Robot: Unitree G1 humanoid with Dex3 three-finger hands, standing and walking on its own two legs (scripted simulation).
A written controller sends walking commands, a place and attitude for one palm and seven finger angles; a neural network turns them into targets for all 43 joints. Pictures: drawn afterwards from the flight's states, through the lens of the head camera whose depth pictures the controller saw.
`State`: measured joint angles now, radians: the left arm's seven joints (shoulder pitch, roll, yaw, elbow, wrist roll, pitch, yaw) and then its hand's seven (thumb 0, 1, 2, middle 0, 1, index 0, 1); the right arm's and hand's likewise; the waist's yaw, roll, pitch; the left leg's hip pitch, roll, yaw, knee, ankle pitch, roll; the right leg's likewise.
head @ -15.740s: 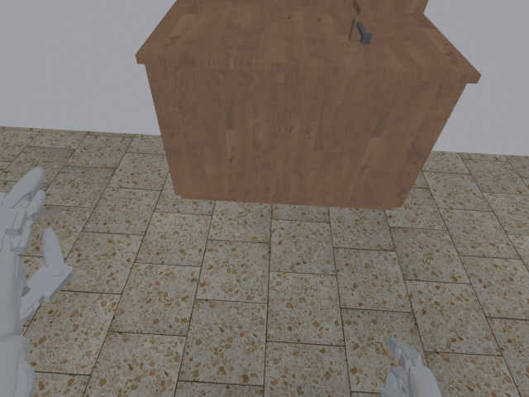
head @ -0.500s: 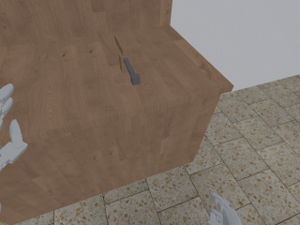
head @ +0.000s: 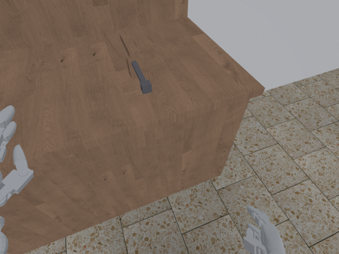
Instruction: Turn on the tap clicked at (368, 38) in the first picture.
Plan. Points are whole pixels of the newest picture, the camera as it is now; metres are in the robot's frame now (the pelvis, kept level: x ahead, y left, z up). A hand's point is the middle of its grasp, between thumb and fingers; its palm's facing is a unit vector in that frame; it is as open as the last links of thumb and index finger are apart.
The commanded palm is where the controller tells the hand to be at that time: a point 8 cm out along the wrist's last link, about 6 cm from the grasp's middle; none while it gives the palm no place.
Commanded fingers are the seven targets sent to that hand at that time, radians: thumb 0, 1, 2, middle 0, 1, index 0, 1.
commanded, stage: shuffle to correct the standing spot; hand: left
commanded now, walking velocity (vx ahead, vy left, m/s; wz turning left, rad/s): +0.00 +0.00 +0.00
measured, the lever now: (146, 86) +0.54 +0.11 +0.09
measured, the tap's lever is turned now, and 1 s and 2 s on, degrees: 0 0 0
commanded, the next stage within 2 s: come to a stop and stand still in 1.66 s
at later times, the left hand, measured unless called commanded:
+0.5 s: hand (43, 175) +0.22 +0.24 +0.15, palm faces +0.44 -0.84 -0.30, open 7.4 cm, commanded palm +0.16 +0.27 +0.18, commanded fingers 0.00 0.90 0.90 -0.20 -0.30 -0.20 -0.30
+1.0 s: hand (100, 137) +0.30 +0.16 +0.16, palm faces +0.46 -0.80 -0.39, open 7.4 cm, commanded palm +0.24 +0.18 +0.18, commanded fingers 0.00 0.90 0.90 -0.20 -0.30 -0.20 -0.30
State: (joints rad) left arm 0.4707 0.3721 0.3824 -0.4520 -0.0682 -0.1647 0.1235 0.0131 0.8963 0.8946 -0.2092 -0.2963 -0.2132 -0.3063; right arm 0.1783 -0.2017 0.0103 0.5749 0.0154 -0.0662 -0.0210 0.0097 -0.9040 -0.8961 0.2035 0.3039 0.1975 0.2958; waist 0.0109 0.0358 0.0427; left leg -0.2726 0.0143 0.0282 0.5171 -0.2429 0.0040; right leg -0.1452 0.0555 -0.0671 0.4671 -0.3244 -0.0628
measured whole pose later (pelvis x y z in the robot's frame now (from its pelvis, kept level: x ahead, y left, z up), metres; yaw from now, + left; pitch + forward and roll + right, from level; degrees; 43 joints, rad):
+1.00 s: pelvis +0.09 -0.10 -0.02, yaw +2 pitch -2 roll -1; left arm 0.39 0.38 0.39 -0.56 -0.05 -0.14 0.13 0.01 0.89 0.89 -0.21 -0.30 -0.22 -0.31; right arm 0.19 -0.21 0.00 0.64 0.02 -0.04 -0.03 0.01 -0.90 -0.90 0.21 0.30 0.20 0.30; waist 0.05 -0.01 0.11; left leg -0.44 0.10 0.09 1.02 -0.52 -0.01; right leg -0.38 -0.06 -0.10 0.72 -0.30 -0.02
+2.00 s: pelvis +0.24 -0.35 +0.00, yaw +4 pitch -2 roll +2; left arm 0.45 0.32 0.33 -0.46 -0.04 -0.12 0.15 0.01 0.89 0.89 -0.21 -0.30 -0.22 -0.31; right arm 0.18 -0.23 0.01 0.63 0.02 -0.05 -0.04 0.01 -0.90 -0.90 0.20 0.30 0.20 0.30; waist 0.01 0.03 0.09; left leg -0.42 0.05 0.06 0.99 -0.43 -0.04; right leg -0.29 -0.05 -0.11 0.59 -0.26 -0.05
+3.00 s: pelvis +0.21 -0.31 +0.00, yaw +3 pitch -1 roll +0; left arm 0.25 0.38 0.41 -0.35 -0.05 -0.22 0.12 0.02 0.90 0.90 -0.21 -0.30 -0.21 -0.31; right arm 0.23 -0.22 -0.01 0.59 0.02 -0.15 -0.01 0.01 -0.90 -0.90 0.20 0.30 0.20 0.30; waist 0.03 -0.02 0.07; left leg -0.22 0.01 0.12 0.49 -0.25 0.04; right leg -0.29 0.00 0.00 0.46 -0.15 0.00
